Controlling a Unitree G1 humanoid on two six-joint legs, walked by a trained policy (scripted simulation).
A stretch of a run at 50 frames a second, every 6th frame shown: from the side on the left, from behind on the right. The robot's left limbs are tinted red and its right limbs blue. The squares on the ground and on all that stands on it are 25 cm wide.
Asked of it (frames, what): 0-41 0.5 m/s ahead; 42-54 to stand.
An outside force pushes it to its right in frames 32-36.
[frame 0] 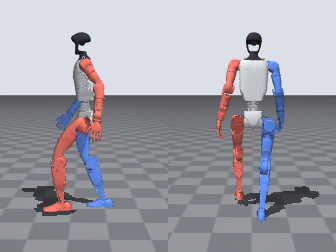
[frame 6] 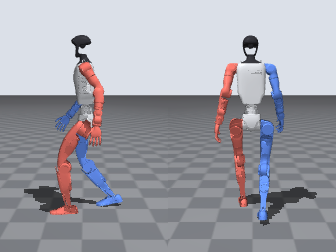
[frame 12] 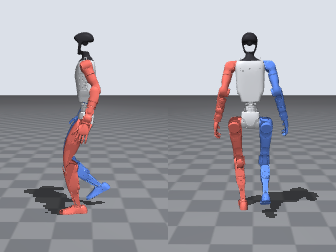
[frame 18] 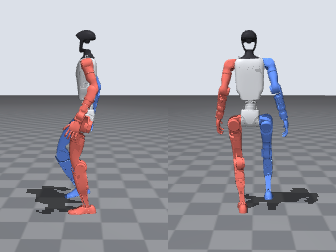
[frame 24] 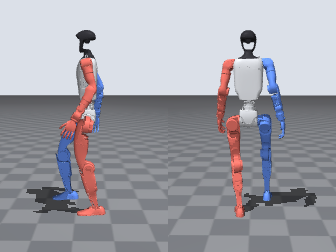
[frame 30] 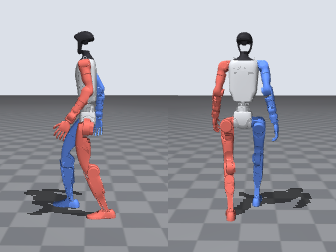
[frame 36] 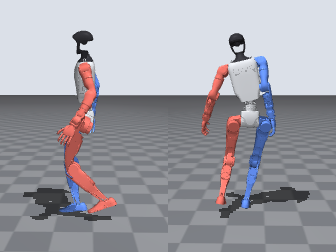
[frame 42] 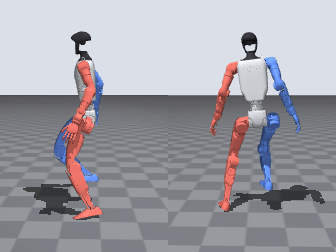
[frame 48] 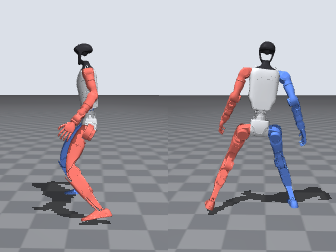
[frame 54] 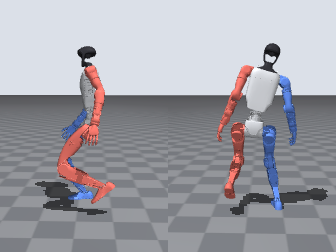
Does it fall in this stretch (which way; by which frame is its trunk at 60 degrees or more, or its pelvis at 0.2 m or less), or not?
no
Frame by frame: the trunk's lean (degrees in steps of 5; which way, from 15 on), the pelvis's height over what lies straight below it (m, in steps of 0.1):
0: 5, 0.8
6: 5, 0.7
12: 0, 0.8
18: 0, 0.8
24: 0, 0.8
30: 5, 0.8
36: 15 to its left, 0.8
42: 10, 0.8
48: 10, 0.7
54: 15 to its right, 0.7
